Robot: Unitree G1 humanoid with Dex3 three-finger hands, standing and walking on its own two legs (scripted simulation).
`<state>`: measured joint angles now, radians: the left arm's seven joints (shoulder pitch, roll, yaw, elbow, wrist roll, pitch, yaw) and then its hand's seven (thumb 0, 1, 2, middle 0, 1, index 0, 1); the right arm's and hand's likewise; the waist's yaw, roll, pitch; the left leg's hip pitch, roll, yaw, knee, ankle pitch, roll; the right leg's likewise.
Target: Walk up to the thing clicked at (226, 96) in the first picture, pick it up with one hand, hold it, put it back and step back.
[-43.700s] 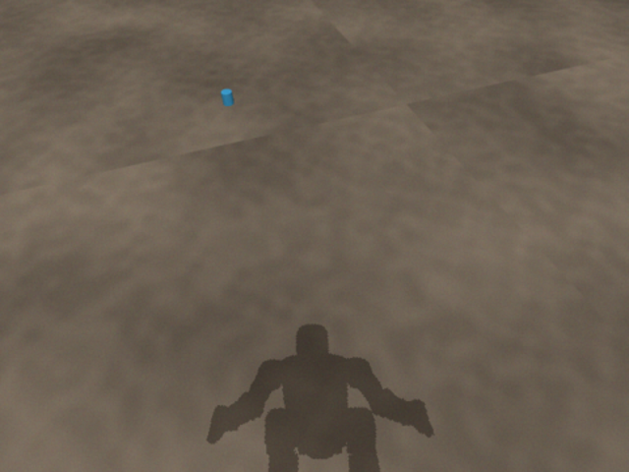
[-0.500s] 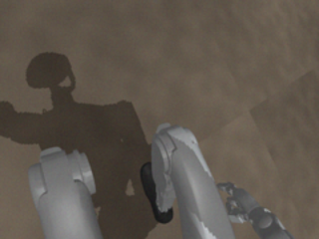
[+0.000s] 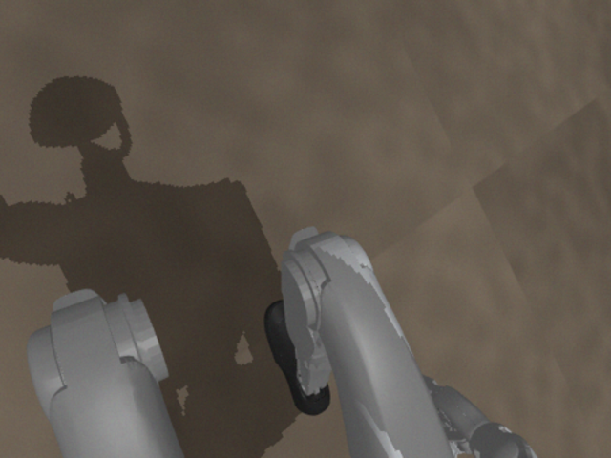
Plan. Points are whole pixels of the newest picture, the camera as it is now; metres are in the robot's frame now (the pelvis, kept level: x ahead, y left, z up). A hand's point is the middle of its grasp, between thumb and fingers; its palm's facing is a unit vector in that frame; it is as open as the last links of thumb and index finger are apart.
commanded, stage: rest palm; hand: left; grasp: from above
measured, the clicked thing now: out of the picture +0.41 +0.39 -0.26
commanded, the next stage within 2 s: close in 0.06 s
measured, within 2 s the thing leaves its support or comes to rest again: neither
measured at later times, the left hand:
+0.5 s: hand out of the picture +0.41 +0.38 -0.24, palm faces -0.41 -0.15 -0.90, open 12.8 cm
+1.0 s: hand out of the picture +0.40 +0.38 -0.24, palm faces -0.45 -0.20 -0.87, open 11.4 cm
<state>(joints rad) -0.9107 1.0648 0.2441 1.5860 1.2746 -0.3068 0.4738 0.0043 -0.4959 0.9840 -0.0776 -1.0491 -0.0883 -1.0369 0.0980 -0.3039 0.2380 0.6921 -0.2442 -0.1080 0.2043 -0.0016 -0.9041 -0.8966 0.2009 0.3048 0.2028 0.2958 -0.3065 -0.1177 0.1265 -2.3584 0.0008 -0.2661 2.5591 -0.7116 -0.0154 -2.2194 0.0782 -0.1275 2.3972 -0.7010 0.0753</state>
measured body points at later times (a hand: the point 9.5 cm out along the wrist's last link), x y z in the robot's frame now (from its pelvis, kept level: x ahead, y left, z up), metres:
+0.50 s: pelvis +0.00 +0.00 -0.01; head +0.24 +0.15 +0.33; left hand +0.42 +0.38 -0.19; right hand +0.09 -0.26 -0.07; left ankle +0.06 +0.13 -0.27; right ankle +0.11 -0.13 -0.27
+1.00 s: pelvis +0.00 +0.00 +0.00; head +0.25 +0.15 +0.33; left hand +0.42 +0.39 -0.19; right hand +0.08 -0.26 -0.07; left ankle +0.06 +0.13 -0.27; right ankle +0.11 -0.13 -0.27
